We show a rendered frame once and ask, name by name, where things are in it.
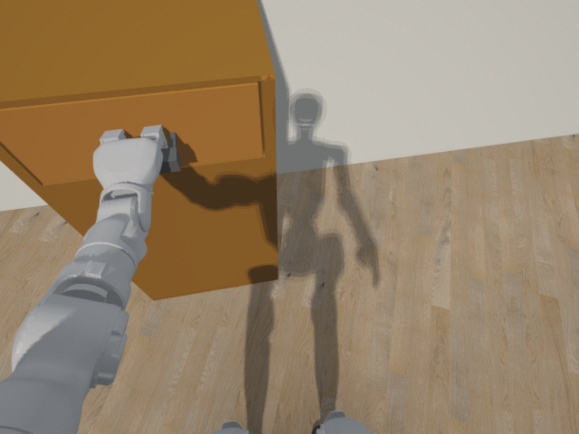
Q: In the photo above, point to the robot left hand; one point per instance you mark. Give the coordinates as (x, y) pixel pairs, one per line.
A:
(133, 160)

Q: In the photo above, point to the drawer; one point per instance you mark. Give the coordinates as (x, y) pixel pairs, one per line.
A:
(56, 141)

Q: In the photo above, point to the cabinet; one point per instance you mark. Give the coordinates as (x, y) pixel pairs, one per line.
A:
(213, 225)

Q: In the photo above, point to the robot shin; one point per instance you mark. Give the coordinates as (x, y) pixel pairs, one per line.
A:
(335, 414)
(232, 424)

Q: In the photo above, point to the left robot shin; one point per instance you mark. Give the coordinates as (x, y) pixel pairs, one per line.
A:
(232, 424)

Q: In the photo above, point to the left robot forearm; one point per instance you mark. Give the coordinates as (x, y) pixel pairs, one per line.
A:
(108, 258)

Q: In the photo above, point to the right robot shin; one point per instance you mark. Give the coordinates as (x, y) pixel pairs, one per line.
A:
(335, 414)

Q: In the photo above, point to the handle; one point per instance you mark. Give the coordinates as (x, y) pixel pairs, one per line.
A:
(171, 158)

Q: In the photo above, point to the left robot upper arm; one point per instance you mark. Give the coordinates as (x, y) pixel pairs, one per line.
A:
(72, 345)

